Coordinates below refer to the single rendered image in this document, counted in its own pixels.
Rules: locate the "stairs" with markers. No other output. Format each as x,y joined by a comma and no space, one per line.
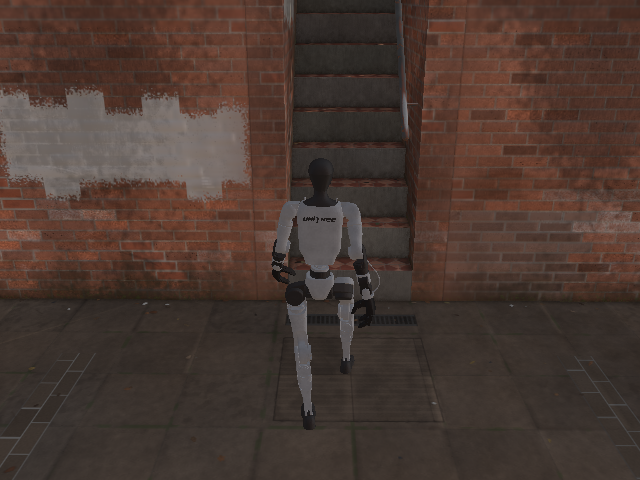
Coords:
347,110

